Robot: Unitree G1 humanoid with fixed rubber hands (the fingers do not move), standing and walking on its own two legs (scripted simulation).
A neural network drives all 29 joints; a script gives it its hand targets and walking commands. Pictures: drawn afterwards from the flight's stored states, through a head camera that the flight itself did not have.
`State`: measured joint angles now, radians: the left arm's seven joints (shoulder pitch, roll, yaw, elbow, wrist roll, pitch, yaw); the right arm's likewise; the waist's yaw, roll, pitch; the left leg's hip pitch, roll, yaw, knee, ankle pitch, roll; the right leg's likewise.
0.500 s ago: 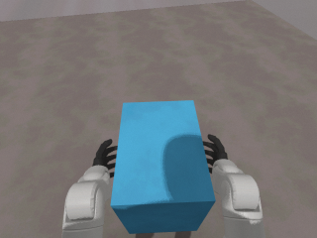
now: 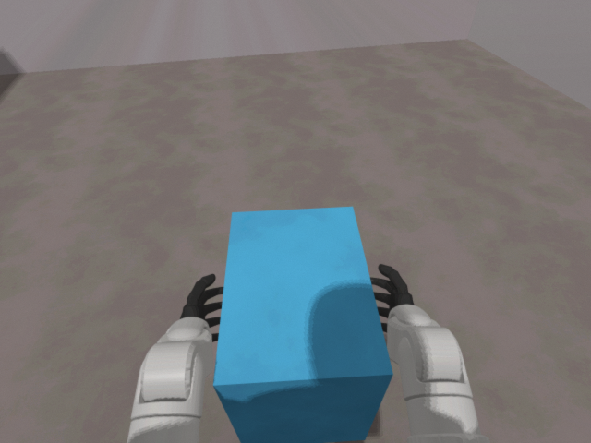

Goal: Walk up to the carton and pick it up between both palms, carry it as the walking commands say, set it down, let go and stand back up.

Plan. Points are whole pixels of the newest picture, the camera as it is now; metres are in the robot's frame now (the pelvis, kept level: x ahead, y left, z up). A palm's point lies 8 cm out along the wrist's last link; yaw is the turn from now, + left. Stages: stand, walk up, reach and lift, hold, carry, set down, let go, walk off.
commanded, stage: carry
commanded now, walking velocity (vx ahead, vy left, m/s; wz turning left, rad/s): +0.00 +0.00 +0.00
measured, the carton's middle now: (298, 326) +0.31 +0.00 -0.01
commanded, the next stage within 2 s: none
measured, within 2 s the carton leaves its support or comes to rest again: neither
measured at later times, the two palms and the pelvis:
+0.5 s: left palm (185, 326) +0.28 +0.16 +0.04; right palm (386, 320) +0.29 -0.12 +0.04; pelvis +0.00 +0.02 +0.00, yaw -1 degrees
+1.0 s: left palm (195, 323) +0.29 +0.15 +0.04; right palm (394, 323) +0.29 -0.13 +0.03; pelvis +0.01 +0.02 +0.00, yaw -2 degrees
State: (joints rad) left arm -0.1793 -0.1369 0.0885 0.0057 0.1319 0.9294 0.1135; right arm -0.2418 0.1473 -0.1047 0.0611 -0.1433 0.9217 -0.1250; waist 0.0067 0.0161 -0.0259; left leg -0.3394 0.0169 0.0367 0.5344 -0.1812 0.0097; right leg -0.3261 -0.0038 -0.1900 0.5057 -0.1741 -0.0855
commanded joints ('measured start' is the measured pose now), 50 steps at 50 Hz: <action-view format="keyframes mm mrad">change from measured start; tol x16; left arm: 1 -658 -941 -570 -215 -278 -103 -196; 50 -638 -894 -512 -70 -248 -207 -198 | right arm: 1 -562 950 560 -233 274 -90 215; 50 -651 866 569 -167 294 -199 221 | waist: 1 -11 -31 -407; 50 -13 -27 -450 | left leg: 1 92 93 -120 -101 -87 80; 27 153 136 -118 -82 181 79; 50 132 98 -73 -49 67 70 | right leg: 1 135 -150 197 -147 -204 28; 50 152 -143 245 -88 -48 -2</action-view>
